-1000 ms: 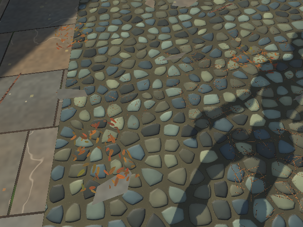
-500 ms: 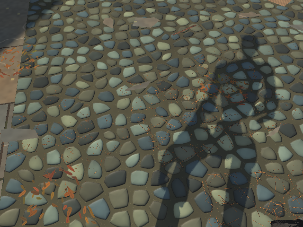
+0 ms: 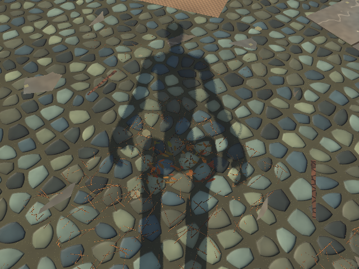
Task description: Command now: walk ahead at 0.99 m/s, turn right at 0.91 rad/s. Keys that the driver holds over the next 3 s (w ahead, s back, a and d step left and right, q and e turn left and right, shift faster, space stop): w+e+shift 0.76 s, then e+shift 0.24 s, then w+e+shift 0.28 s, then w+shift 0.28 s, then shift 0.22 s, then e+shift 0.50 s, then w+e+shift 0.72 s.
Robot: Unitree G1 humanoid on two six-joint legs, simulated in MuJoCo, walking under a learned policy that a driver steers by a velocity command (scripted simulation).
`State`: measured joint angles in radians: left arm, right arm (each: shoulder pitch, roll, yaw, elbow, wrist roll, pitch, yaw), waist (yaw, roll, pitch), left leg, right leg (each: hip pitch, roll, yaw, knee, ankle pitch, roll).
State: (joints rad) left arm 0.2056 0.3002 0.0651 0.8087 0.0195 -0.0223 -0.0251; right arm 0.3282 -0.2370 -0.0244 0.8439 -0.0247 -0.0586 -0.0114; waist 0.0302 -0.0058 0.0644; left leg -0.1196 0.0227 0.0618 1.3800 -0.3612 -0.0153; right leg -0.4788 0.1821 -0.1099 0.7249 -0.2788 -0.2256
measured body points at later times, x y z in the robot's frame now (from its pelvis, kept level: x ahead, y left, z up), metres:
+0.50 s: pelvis +0.48 +0.02 +0.04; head +0.51 +0.00 +0.49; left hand +0.73 +0.24 -0.06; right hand +0.43 -0.28 -0.07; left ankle +0.53 +0.15 -0.70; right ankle +0.37 -0.03 -0.59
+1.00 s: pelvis +0.84 -0.22 +0.04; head +0.88 -0.27 +0.48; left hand +1.12 -0.10 -0.08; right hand +0.77 -0.55 -0.03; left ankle +1.08 -0.19 -0.62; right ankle +0.82 -0.21 -0.70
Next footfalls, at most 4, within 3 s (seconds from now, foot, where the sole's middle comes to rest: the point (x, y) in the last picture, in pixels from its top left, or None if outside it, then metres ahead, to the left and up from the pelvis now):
0.34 left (156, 235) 0.57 0.13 -0.74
0.78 right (249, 175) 0.84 -0.24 -0.73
1.16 left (283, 121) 1.15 -0.43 -0.73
1.66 right None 0.97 -0.82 -0.73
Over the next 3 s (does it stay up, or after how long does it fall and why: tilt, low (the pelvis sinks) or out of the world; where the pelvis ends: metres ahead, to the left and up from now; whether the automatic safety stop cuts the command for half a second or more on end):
stays up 0.83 -1.17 0.01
